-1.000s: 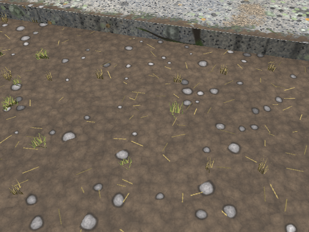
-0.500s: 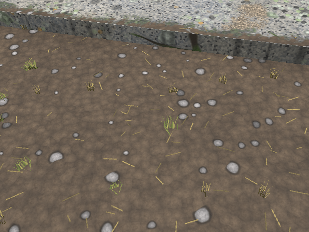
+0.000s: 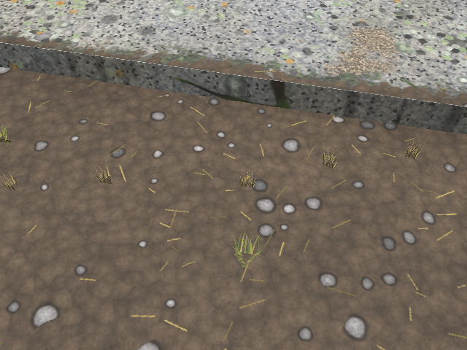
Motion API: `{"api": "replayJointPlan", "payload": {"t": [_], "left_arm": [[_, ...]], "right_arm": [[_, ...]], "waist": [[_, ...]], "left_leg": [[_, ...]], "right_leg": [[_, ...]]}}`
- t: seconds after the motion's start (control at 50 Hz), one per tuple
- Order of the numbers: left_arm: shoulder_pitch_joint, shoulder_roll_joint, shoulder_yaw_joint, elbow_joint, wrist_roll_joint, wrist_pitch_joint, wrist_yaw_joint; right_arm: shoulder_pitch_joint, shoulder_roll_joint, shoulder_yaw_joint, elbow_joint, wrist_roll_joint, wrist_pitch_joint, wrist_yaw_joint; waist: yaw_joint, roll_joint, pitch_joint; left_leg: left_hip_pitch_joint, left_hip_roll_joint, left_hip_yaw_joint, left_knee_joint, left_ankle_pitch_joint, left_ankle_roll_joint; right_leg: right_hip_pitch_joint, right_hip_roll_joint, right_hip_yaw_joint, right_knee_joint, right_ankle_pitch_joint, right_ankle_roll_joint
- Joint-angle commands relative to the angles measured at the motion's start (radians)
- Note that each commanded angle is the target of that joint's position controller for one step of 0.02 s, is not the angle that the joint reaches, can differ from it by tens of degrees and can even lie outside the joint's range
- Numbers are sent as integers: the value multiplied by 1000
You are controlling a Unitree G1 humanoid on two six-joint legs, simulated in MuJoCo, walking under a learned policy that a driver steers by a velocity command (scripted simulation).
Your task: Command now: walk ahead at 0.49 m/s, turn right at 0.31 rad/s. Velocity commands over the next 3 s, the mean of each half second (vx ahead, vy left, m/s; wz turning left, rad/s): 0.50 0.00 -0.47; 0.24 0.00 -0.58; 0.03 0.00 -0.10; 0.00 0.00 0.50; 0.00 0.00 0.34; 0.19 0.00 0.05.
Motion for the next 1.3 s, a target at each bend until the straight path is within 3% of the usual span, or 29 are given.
{"api": "replayJointPlan", "payload": {"t": [0.02, 0.12, 0.22, 0.28, 0.32, 0.34, 0.36, 0.38, 0.4, 0.44, 0.46, 0.52, 0.62, 0.74, 0.78, 0.82, 0.84, 0.86, 0.88, 0.9, 0.92, 0.94, 0.98, 1.04, 1.12, 1.22, 1.26, 1.28, 1.3], "left_arm": [[50, 20, 5, -28, 2, 26, -12], [-142, 14, -4, -101, -9, 20, -25], [-272, 11, -13, -162, -3, 15, -31], [-190, 42, 3, -149, 1, 17, -25], [-18, 85, 27, -101, 5, 13, -19], [109, 121, 47, -64, 15, 7, -13], [178, 210, 75, -56, 23, 6, -2], [138, 285, 90, -82, 12, 17, -6], [124, 254, 83, -75, -11, 27, -1], [30, 164, 59, -81, -14, 19, 6], [4, 144, 51, -87, -21, 10, 13], [32, 156, 44, -84, -36, -20, 17], [135, 193, 48, -86, -32, -11, 19], [212, 198, 47, -105, -20, 24, 38], [188, 205, 51, -125, -11, 31, 45], [103, 233, 59, -162, -10, 24, 45], [56, 239, 59, -180, -24, 14, 36], [64, 176, 42, -227, -48, 4, 30], [267, 112, 37, -227, -80, 17, 45], [286, 204, 48, -185, -27, 40, 52], [198, 225, 57, -187, -5, 57, 43], [142, 210, 55, -201, 2, 70, 30], [129, 183, 50, -211, 2, 102, 3], [116, 167, 43, -233, -11, 119, -7], [23, 154, 28, -280, 0, 133, -19], [7, 120, -5, -282, -7, 123, -13], [83, 105, -17, -242, -2, 105, -2], [79, 138, -17, -242, 6, 92, 6], [88, 198, -15, -262, 24, 80, 16]], "right_arm": [[58, -78, -5, -30, 0, -26, -7], [119, -70, 6, -27, 3, -28, -14], [204, -93, 5, 1, 2, -18, -34], [179, -131, -4, -3, -2, -6, -50], [145, -161, -15, -22, -8, 10, -48], [118, -170, -19, -40, -2, 13, -39], [109, -123, -10, -80, -1, 10, -29], [109, -70, -5, -162, 20, 4, -7], [-14, -125, -11, -184, 6, -9, -1], [-35, -122, -9, -191, 13, -25, 0], [-28, -116, -9, -190, -7, -9, -2], [-17, -92, -6, -206, -33, 45, 11], [-189, -105, -1, -287, -21, 65, 10], [-347, -120, 20, -362, -2, 60, 1], [-319, -143, 20, -361, 1, 50, -4], [-173, -189, 8, -323, 2, 38, -17], [-63, -203, 3, -298, -2, 22, -26], [44, -266, -8, -295, -18, 10, -37], [4, -308, -13, -329, -14, 27, -28], [-32, -251, -13, -346, 11, 48, -24], [-101, -165, 12, -367, 15, 57, -28], [-161, -125, 28, -373, 11, 66, -31], [-183, -145, 26, -373, -2, 76, -41], [-158, -172, 14, -365, -13, 72, -37], [-133, -187, 5, -362, -12, 82, -33], [-105, -201, 3, -335, -14, 101, -1], [-95, -188, 10, -318, 1, 113, 14], [-53, -164, 13, -307, -1, 110, 26], [-14, -79, 31, -330, -3, 102, 40]], "waist": [[26, 65, 36], [-12, 78, 61], [-47, 88, 68], [9, 134, 3], [85, 152, -93], [155, 114, -152], [170, -13, -234], [93, -193, -289], [108, -10, -196], [27, 100, -42], [-5, 107, -31], [-38, 53, -47], [12, -14, -32], [82, -64, -61], [63, -72, -69], [-11, -84, -108], [-80, -61, -143], [-102, 73, -273], [5, 267, -424], [15, 167, -441], [18, 84, -298], [30, 74, -190], [39, 166, -110], [44, 158, -126], [16, 169, -120], [-3, 185, -120], [39, 155, -91], [30, 92, -71], [8, -127, -125]], "left_leg": [[-12, 295, -182, -234, 138, 44], [63, 260, -40, -216, 346, -2], [228, 300, 35, -147, 581, -8], [306, 326, 81, 29, 987, -18], [285, 338, 88, 304, 1031, -7], [173, 323, 101, 536, 856, -20], [-72, 258, 95, 860, 283, -42], [-484, 17, -46, 1178, -390, -88], [-607, 97, -199, 1156, -278, -74], [-551, 168, -192, 979, -135, -79], [-489, 186, -195, 918, -127, -95], [-425, 193, -174, 812, -116, -141], [-483, 153, -127, 625, 28, -172], [-491, 72, -138, 389, 103, -141], [-413, 49, -162, 298, 84, -122], [-197, 24, -175, 171, 86, -85], [-26, 56, -190, 56, 245, -63], [241, 295, -364, 107, 638, -8], [430, 616, -651, 183, 1163, 163], [307, 590, -709, 134, 952, 202], [162, 505, -571, 79, 705, 173], [51, 424, -454, 24, 520, 128], [-91, 336, -312, -46, 367, 98], [-119, 333, -236, -64, 324, 114], [-120, 351, -215, -102, 74, 116], [-152, 335, -243, -90, -52, 100], [-242, 299, -240, -57, -74, 35], [-301, 260, -218, -23, -90, -36], [-346, 175, -136, 188, -253, -99]], "right_leg": [[-98, -44, 16, -34, 101, 12], [-149, -22, -57, -297, 263, 24], [-118, 26, -163, -502, 236, -13], [6, 105, -210, -522, 98, -74], [190, 158, -204, -565, 17, -127], [379, 153, -152, -667, 37, -161], [599, -76, 139, -683, -14, -227], [813, -302, 729, -831, 21, -403], [752, -271, 628, -881, 5, -360], [525, -198, 413, -917, 207, -262], [452, -148, 335, -920, 306, -232], [382, -72, 231, -924, 482, -207], [393, -10, 167, -847, 865, -109], [539, -6, 235, -736, 899, -61], [548, -9, 270, -674, 897, -47], [490, 13, 297, -562, 927, -4], [428, 52, 293, -426, 848, 18], [274, 119, 235, -164, 400, 46], [75, 281, 110, 118, -516, 60], [54, 199, 98, 211, -411, 56], [40, 162, 89, 206, -327, 69], [28, 131, 70, 157, -280, 82], [68, 112, 41, 130, -217, 111], [81, 113, 17, 76, -184, 118], [79, 75, 0, -99, -157, 112], [265, 100, -45, -450, -190, 66], [450, 97, -55, -749, -14, 30], [518, 24, 39, -856, 20, 17], [568, -253, 331, -962, -55, -12]]}}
